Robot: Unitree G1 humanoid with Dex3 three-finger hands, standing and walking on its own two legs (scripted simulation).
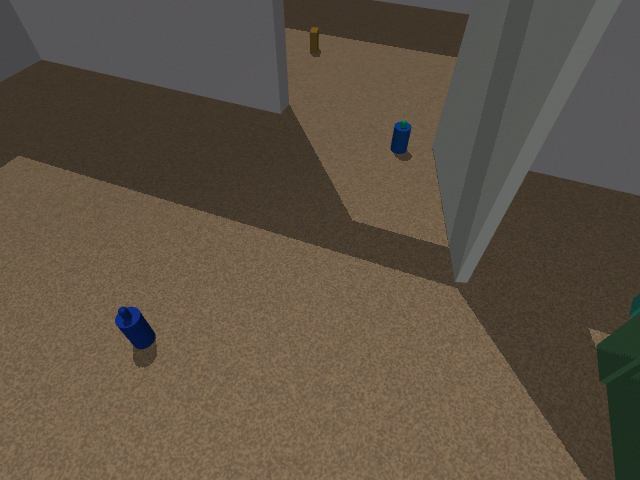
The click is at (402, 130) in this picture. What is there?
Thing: necked bottle
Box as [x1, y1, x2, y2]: [390, 120, 411, 153]
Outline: 405,120 397,122 394,126 390,148 393,152 402,153 406,149 411,127
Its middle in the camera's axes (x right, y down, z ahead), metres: +0.41 -0.53 +1.98
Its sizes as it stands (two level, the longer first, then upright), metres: 0.085 0.085 0.176
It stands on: the floor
